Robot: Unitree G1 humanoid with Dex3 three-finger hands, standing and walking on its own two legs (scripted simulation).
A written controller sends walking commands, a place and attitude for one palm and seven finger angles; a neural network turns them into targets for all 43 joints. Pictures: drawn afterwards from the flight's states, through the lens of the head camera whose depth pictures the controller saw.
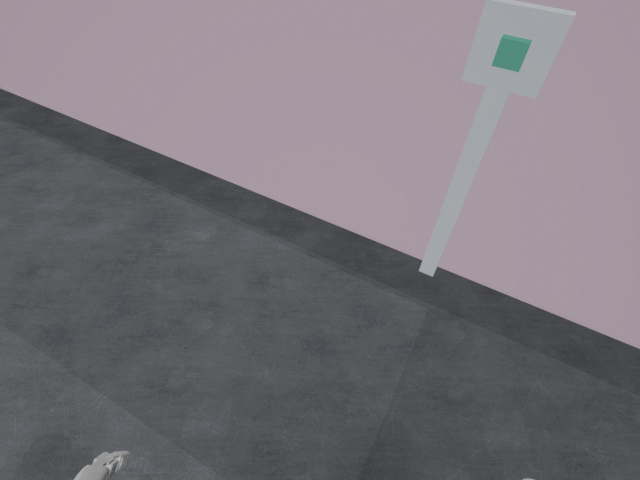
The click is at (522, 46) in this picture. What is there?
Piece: button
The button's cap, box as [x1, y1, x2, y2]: [491, 34, 531, 71]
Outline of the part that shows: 503,34 491,65 518,71 531,40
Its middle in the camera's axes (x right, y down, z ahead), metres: +0.43 -0.42 +0.87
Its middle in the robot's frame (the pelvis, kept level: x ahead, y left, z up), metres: +0.97 -0.38 +0.12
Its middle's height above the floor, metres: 0.89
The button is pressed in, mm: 0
